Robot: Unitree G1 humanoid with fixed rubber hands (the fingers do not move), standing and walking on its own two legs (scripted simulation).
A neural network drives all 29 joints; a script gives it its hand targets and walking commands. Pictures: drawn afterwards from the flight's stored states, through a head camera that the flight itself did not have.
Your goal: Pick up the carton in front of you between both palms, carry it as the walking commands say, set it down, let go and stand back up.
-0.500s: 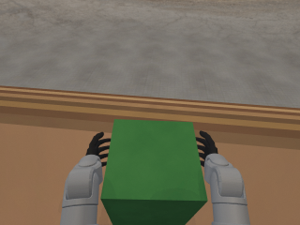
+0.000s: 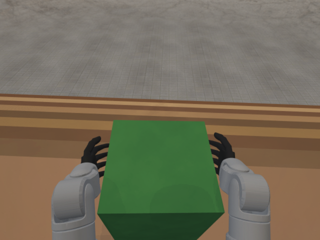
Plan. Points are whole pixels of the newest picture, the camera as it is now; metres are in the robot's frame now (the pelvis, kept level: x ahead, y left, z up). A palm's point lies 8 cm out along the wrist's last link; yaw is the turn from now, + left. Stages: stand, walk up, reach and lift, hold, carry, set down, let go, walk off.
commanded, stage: carry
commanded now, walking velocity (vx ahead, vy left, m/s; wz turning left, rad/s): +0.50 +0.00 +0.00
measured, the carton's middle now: (157, 184) +0.26 +0.00 +0.02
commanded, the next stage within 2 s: none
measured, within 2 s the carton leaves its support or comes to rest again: neither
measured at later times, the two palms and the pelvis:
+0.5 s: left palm (103, 77) +0.62 +0.16 +0.10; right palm (191, 73) +0.62 -0.14 +0.11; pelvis +0.32 +0.01 -0.02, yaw +0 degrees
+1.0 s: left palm (111, 34) +0.98 +0.18 +0.10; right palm (174, 32) +1.00 -0.12 +0.10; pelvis +0.62 +0.01 -0.02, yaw +1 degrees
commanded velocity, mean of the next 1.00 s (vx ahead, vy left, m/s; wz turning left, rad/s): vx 0.50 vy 0.00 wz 0.00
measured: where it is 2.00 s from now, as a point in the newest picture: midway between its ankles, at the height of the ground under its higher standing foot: (142, 139)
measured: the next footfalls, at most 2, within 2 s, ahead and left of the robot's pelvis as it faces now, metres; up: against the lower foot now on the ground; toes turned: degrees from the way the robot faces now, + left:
right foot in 0.02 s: +0.17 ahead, -0.10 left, +0.00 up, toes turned -11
left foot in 0.50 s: +0.49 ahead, +0.09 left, +0.00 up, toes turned +10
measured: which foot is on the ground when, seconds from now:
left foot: down 0.00-0.04, up 0.06-0.48, down 0.50-0.94, up 0.96-1.00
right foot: up 0.00-0.00, down 0.02-0.52, up 0.54-0.94, down 0.96-1.00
